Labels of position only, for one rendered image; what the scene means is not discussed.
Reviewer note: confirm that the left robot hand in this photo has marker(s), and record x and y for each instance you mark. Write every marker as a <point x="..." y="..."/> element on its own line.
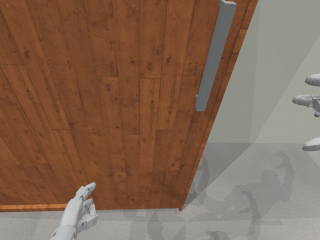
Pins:
<point x="74" y="213"/>

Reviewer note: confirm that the robot left forearm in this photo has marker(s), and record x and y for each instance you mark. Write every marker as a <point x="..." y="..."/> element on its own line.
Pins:
<point x="65" y="232"/>

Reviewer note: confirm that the right robot hand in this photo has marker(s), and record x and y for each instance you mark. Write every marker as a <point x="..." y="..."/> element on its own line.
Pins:
<point x="313" y="101"/>

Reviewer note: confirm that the handle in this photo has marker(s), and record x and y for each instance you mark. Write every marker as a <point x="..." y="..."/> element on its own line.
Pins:
<point x="220" y="34"/>

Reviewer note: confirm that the wardrobe door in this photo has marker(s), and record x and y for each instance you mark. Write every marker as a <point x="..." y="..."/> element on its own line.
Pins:
<point x="108" y="89"/>
<point x="26" y="177"/>

